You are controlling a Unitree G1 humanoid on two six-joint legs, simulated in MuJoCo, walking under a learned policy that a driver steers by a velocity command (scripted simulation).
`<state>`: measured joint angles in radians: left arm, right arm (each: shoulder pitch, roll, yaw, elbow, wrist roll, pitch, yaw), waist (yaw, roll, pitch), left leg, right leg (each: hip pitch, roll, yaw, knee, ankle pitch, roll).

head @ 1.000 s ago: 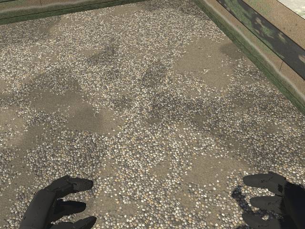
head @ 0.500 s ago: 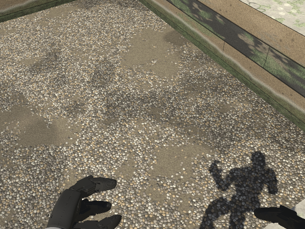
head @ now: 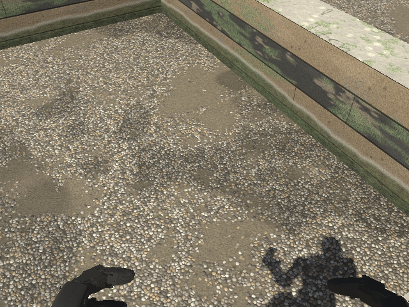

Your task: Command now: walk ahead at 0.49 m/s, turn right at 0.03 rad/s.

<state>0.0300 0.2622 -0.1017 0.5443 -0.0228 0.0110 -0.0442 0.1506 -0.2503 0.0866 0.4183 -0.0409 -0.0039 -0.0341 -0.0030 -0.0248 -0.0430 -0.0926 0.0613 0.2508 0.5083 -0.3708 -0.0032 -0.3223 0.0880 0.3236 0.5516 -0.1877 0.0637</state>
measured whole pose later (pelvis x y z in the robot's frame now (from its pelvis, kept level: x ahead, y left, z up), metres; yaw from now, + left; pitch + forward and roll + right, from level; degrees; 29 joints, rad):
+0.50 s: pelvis +0.01 +0.01 +0.00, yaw -1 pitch +0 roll +2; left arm 0.27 0.21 -0.05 0.66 0.00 0.09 0.04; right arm 0.31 -0.23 0.04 0.71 -0.02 0.10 -0.05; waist 0.01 -0.01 0.01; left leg -0.07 0.04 0.28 0.44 -0.36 0.01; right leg -0.33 0.07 0.32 0.54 -0.19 0.06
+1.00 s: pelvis +0.01 +0.00 +0.01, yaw +0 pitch -1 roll +1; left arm 0.22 0.17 -0.05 0.64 0.01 0.09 0.05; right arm 0.36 -0.22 0.04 0.81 0.00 0.09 -0.03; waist -0.02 -0.01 0.03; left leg -0.05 0.06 0.24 0.41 -0.33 -0.01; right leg -0.30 0.07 0.28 0.47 -0.15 0.04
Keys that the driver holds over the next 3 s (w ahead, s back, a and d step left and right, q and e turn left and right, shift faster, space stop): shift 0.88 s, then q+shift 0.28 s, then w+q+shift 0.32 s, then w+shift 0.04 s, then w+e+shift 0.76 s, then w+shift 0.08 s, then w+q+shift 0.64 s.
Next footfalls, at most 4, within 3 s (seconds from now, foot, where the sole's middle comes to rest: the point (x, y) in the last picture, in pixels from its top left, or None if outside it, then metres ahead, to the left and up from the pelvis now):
1.44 left None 0.00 0.09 -0.77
1.76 right None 0.13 -0.12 -0.77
2.76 left None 0.03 0.10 -0.77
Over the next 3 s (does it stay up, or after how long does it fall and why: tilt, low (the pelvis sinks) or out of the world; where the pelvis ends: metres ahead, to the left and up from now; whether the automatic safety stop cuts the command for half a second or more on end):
stays up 0.00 -0.03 -0.01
